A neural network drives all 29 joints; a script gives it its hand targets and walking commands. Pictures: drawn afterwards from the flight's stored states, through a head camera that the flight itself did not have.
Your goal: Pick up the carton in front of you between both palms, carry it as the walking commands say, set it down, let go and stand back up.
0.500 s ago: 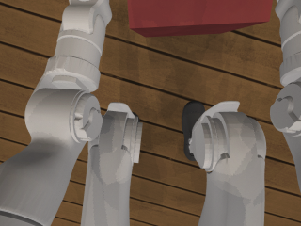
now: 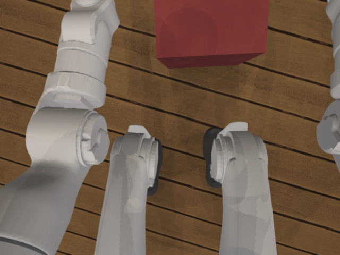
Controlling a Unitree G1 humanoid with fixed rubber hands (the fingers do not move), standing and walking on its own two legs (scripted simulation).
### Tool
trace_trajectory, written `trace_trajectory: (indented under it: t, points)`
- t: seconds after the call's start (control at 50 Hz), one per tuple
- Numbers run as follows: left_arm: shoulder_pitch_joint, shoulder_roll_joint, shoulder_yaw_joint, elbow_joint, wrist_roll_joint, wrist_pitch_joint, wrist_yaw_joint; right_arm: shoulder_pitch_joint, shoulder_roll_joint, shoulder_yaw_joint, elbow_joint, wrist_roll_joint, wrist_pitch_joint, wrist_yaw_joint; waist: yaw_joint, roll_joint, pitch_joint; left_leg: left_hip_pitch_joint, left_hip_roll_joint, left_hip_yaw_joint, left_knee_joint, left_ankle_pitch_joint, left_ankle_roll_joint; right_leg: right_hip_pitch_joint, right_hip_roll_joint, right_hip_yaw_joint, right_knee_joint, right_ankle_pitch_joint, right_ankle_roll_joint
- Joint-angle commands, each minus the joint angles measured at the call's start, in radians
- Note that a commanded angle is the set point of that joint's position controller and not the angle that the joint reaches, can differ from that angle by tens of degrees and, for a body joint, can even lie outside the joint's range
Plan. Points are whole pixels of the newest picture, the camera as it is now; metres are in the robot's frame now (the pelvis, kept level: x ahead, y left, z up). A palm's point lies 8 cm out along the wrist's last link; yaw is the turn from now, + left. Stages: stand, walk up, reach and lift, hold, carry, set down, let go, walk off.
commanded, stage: set down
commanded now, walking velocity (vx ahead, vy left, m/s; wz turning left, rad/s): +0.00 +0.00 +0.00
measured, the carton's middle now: (204, 19) +0.56 -0.09 -0.30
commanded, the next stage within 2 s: let go in 0.70 s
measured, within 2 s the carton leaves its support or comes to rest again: neither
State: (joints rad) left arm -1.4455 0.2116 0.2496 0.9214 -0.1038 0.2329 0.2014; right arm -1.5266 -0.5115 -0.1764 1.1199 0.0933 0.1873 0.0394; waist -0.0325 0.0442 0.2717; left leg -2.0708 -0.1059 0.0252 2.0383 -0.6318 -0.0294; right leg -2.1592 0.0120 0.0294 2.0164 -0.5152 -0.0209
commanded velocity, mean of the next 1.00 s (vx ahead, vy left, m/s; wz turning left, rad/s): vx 0.00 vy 0.00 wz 0.00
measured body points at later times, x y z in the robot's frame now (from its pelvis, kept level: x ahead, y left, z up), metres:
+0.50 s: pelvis +0.02 -0.01 +0.13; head +0.36 -0.06 +0.43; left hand +0.59 +0.11 +0.03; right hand +0.57 -0.29 +0.03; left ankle +0.10 +0.11 -0.39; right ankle +0.12 -0.11 -0.39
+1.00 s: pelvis +0.06 -0.02 +0.26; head +0.35 -0.06 +0.61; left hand +0.52 +0.13 +0.13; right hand +0.50 -0.30 +0.13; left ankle +0.10 +0.11 -0.39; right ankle +0.12 -0.11 -0.39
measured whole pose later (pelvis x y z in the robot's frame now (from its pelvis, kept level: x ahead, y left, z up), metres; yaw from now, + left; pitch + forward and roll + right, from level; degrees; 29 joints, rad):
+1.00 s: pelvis +0.06 -0.02 +0.26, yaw -3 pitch +41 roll +2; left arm -0.79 0.13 0.25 0.64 0.11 0.18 0.06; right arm -0.87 -0.31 -0.30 0.77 -0.11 0.15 0.08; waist -0.02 0.02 -0.01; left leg -1.31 -0.05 -0.06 0.93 -0.33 -0.03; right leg -1.37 0.05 0.04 0.92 -0.25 -0.03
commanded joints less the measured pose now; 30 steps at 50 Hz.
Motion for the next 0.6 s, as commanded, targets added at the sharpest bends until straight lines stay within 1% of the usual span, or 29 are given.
trace_trajectory:
  t: [0.0,0.06,0.12,0.22,0.28,0.34,0.44,0.58]
  points:
    - [-0.200,0.080,0.053,-0.069,0.049,-0.023,-0.016,-0.235,-0.098,-0.045,-0.086,-0.044,-0.018,0.008,-0.003,-0.115,-1.116,0.282,-0.016,0.058,-0.249,0.202,-0.008,0.760,0.016,-0.024,-0.206,0.317,0.025]
    - [-0.190,0.079,0.068,-0.086,0.069,-0.028,-0.024,-0.221,-0.093,-0.068,-0.105,-0.068,-0.020,0.010,-0.002,-0.116,-1.160,0.299,-0.016,0.059,-0.299,0.219,-0.011,0.798,0.021,-0.022,-0.258,0.341,0.028]
    - [-0.189,0.084,0.065,-0.128,0.067,-0.027,-0.025,-0.219,-0.102,-0.079,-0.142,-0.078,-0.015,0.009,-0.006,-0.118,-1.237,0.340,-0.017,0.063,-0.350,0.241,-0.016,0.874,0.028,-0.025,-0.309,0.375,0.029]
    - [-0.178,0.097,0.038,-0.219,0.043,-0.008,-0.022,-0.209,-0.123,-0.075,-0.227,-0.068,0.008,0.008,-0.012,-0.124,-1.392,0.427,-0.021,0.070,-0.436,0.287,-0.022,1.041,0.041,-0.031,-0.388,0.461,0.031]
    - [-0.155,0.101,0.028,-0.256,0.032,0.007,-0.022,-0.191,-0.126,-0.071,-0.264,-0.058,0.026,0.011,-0.010,-0.127,-1.440,0.466,-0.022,0.069,-0.493,0.310,-0.023,1.122,0.045,-0.031,-0.440,0.504,0.031]
    - [-0.119,0.097,0.029,-0.268,0.033,0.016,-0.027,-0.162,-0.117,-0.071,-0.279,-0.054,0.036,0.018,-0.004,-0.131,-1.443,0.488,-0.021,0.065,-0.553,0.327,-0.023,1.178,0.046,-0.027,-0.495,0.536,0.033]
    - [-0.053,0.078,0.046,-0.258,0.056,0.008,-0.041,-0.105,-0.089,-0.084,-0.265,-0.067,0.029,0.032,0.004,-0.133,-1.395,0.515,-0.018,0.055,-0.661,0.352,-0.026,1.236,0.043,-0.015,-0.595,0.576,0.036]
    - [0.012,0.052,0.070,-0.259,0.098,-0.017,-0.066,-0.039,-0.059,-0.129,-0.249,-0.107,0.000,0.044,0.002,-0.118,-1.339,0.606,-0.010,0.040,-0.820,0.405,-0.034,1.320,0.039,-0.005,-0.751,0.624,0.034]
